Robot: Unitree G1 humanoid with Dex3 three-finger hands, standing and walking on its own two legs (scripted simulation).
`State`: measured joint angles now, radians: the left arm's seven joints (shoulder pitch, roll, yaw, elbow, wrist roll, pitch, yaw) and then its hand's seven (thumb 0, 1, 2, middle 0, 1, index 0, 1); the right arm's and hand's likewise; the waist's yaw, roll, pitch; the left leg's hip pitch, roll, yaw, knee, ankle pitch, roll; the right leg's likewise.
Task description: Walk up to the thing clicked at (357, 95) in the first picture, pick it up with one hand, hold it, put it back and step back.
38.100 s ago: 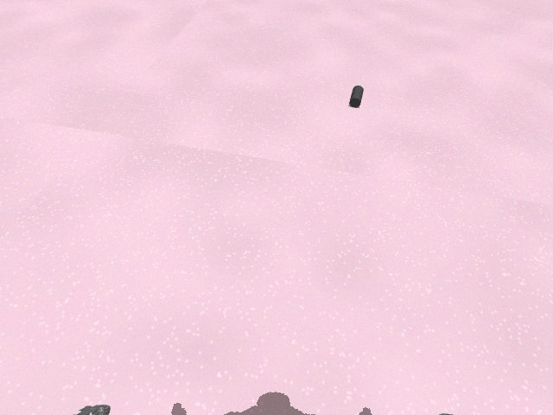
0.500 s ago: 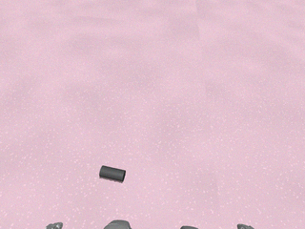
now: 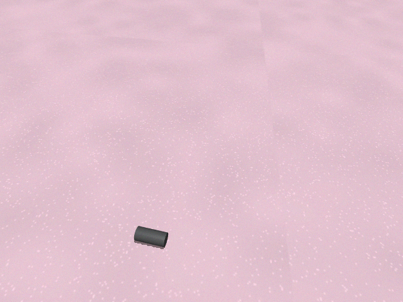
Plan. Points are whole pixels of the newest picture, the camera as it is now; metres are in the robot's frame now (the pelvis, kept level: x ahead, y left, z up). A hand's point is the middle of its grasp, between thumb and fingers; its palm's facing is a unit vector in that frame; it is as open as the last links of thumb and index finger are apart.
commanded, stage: stand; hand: left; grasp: from above
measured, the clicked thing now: (151, 236) +0.49 +0.26 -0.74
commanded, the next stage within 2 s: step back in 1.54 s
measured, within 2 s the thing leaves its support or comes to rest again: neither
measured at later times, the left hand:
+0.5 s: hand out of the picture +0.07 +0.23 -0.16, palm faces +0.03 -0.94 -0.34, open 7.4 cm
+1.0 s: hand out of the picture +0.08 +0.23 -0.15, palm faces +0.03 -0.94 -0.34, open 7.4 cm
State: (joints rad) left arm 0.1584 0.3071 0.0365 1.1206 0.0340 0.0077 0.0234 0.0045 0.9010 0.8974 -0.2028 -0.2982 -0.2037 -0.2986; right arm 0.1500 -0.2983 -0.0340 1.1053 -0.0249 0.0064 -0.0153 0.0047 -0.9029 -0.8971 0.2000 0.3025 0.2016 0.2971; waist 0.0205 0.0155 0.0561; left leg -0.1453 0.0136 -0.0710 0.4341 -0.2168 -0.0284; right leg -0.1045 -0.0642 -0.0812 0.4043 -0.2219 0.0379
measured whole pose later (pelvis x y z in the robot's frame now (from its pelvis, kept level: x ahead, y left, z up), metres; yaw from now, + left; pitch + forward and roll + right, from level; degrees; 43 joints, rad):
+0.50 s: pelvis +0.01 -0.02 +0.00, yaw +0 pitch -3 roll +0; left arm 0.11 0.31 0.04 1.15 0.02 0.00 0.01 0.00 0.90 0.90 -0.20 -0.30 -0.20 -0.30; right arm 0.14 -0.32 -0.01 1.13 -0.02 0.00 -0.02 0.00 -0.90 -0.90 0.20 0.30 0.20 0.30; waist 0.02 0.02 0.06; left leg -0.13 0.04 -0.08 0.38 -0.20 -0.05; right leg -0.09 -0.04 -0.09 0.37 -0.22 0.02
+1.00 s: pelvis +0.01 -0.02 +0.00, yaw +0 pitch -3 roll +0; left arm 0.11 0.32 0.03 1.14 0.02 0.00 0.00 0.00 0.90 0.90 -0.20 -0.30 -0.20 -0.30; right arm 0.12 -0.33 0.00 1.13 -0.02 0.00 -0.01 0.00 -0.90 -0.90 0.20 0.30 0.20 0.30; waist 0.02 0.02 0.06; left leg -0.12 0.04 -0.08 0.36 -0.19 -0.05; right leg -0.09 -0.04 -0.09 0.35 -0.21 0.01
